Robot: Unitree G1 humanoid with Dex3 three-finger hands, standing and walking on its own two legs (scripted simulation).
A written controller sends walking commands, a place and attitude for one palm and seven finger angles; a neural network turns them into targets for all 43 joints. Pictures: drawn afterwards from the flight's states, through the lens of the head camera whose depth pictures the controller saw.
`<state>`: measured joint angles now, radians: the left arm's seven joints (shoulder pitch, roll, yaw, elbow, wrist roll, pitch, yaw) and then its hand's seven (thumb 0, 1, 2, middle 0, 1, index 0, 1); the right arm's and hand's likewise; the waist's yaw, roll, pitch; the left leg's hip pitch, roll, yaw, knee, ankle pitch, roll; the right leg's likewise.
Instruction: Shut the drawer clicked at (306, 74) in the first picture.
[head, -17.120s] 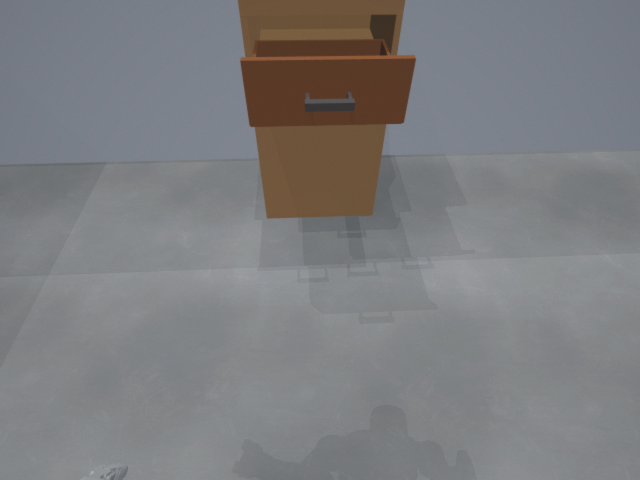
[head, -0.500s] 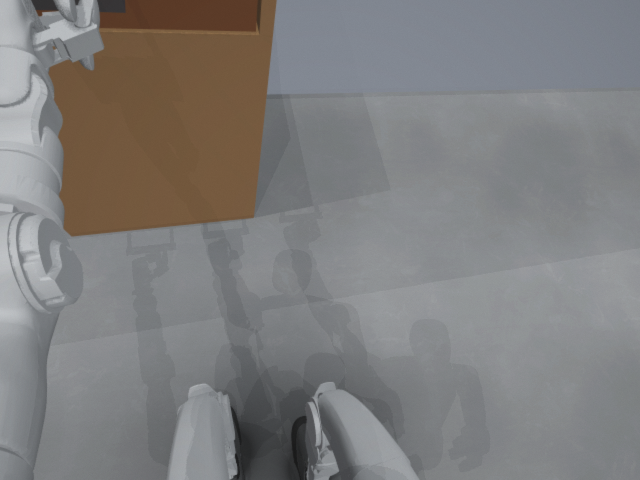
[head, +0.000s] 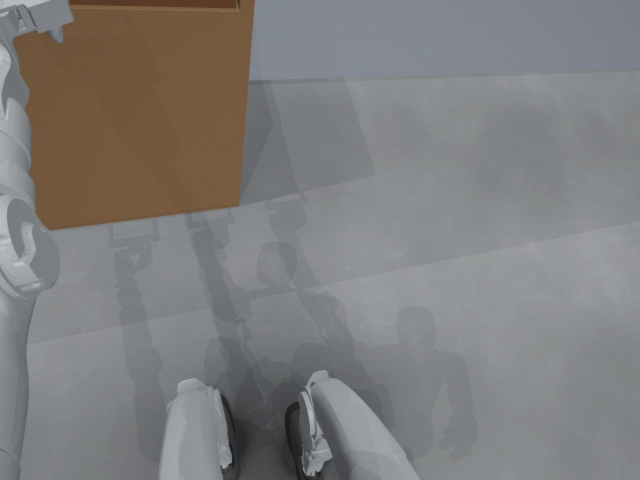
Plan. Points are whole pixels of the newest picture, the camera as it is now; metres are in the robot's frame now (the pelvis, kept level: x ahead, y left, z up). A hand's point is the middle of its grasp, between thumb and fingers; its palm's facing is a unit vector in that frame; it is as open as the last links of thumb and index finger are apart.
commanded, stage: pull the fist back off the drawer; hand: left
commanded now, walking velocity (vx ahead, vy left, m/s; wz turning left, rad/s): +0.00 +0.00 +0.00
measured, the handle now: out of the picture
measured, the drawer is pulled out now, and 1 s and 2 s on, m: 0.00 0.00 0.00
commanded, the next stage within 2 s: draw the hand back to the body in 0.44 s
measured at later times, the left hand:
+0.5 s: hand (76, 3) +0.60 +0.16 +0.10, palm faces +0.10 -0.99 -0.04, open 3.0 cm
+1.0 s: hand out of the picture +0.46 +0.19 +0.17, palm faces +0.10 -0.99 -0.05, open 3.2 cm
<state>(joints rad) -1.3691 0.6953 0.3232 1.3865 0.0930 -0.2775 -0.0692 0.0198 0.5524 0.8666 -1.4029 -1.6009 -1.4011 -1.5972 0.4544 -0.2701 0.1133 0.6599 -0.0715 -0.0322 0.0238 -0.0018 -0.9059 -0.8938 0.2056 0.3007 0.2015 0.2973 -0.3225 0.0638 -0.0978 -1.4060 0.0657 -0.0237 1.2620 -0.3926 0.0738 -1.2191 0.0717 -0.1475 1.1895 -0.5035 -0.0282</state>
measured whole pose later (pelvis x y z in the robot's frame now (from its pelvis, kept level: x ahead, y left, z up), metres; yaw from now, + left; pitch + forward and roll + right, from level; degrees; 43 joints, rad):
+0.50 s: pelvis +0.03 -0.01 +0.02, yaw +1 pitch +28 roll -6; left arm -1.14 0.53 0.37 1.23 0.03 -0.33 -0.03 -0.01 0.79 0.87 -1.40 -1.60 -1.40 -1.60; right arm 0.43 -0.27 0.06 0.63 -0.06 0.04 0.07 0.00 -0.91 -0.89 0.20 0.30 0.20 0.30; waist -0.25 0.07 -0.11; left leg -1.26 0.07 0.00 1.19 -0.43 0.06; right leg -1.09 0.08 -0.11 1.13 -0.53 -0.04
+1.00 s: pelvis +0.08 -0.02 +0.08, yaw +4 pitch +14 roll -2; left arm -0.36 0.31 0.22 0.55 -0.20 -0.26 -0.15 0.01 0.90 0.89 -1.40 -1.60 -1.40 -1.60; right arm 0.32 -0.29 0.01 0.57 0.05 0.06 0.03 0.00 -0.91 -0.89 0.20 0.30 0.20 0.30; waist -0.06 0.04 -0.14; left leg -0.71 0.03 0.03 0.87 -0.40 0.03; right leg -0.54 0.06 -0.07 0.80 -0.49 -0.05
